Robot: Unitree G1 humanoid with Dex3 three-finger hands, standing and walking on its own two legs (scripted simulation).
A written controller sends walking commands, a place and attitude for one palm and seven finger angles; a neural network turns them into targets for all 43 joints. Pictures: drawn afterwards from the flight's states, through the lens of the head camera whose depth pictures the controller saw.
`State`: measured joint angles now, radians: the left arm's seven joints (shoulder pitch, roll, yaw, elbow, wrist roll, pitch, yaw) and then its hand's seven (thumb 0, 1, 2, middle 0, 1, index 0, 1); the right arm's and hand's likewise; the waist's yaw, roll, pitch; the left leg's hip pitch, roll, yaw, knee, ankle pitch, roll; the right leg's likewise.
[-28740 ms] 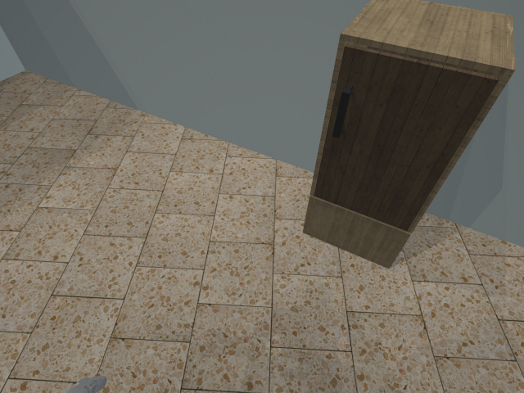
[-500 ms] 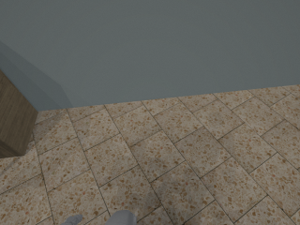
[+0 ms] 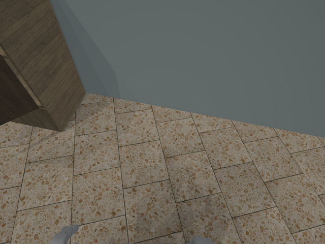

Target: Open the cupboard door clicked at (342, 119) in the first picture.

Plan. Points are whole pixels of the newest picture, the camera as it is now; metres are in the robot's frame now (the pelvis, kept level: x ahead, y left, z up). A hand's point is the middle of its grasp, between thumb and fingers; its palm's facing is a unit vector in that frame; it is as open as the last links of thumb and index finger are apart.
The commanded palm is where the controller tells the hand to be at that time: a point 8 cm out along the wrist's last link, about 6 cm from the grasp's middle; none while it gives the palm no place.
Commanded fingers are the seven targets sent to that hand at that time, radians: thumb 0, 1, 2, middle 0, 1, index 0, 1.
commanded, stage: turn to face it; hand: left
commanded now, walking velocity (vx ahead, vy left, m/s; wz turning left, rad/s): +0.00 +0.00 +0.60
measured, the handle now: out of the picture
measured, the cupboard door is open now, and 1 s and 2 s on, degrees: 51 51 51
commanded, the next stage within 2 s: take the last steps up to it in 1.04 s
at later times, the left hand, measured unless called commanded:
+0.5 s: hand out of the picture -0.01 +0.18 -0.19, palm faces +0.36 -0.91 -0.21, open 7.4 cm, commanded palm none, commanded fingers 0.00 0.90 0.90 -0.20 -0.30 -0.20 -0.30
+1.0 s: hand out of the picture +0.02 +0.16 -0.15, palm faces +0.55 -0.79 -0.28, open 7.4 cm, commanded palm none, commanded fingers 0.00 0.90 0.90 -0.20 -0.30 -0.20 -0.30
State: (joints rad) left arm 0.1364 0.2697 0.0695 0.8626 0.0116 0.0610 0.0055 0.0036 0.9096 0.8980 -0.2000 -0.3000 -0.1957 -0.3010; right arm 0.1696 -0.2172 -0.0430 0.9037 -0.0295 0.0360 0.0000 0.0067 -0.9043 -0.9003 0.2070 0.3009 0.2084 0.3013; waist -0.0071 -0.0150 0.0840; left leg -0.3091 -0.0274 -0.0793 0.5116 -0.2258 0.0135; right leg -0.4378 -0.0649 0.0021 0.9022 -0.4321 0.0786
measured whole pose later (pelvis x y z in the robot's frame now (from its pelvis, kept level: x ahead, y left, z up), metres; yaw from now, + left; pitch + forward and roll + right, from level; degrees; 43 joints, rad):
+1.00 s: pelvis +0.05 -0.06 +0.00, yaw +34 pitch -1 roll +1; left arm 0.19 0.19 0.03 0.87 0.02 0.02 0.02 0.00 0.91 0.90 -0.20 -0.30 -0.20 -0.30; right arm 0.19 -0.25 -0.08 0.95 -0.02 0.08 0.01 0.01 -0.91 -0.90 0.21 0.30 0.21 0.30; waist -0.02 0.04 0.07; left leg -0.47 -0.04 -0.06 1.03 -0.46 -0.03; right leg -0.25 -0.05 -0.08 0.57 -0.31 -0.01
